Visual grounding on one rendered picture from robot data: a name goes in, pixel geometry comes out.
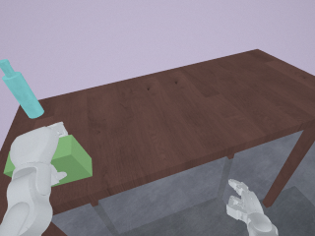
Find robot left hand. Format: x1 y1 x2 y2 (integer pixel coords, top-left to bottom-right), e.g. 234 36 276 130
10 122 68 186

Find table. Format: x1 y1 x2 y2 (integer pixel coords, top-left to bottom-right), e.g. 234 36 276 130
0 49 315 236

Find sponge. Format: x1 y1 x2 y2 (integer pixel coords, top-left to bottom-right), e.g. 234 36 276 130
3 135 93 187

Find robot left forearm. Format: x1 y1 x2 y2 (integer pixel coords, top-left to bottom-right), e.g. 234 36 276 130
0 162 53 236

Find robot right hand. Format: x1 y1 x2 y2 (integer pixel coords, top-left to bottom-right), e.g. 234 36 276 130
226 179 264 224

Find robot right forearm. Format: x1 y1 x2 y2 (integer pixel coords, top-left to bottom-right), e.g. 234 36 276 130
246 212 279 236

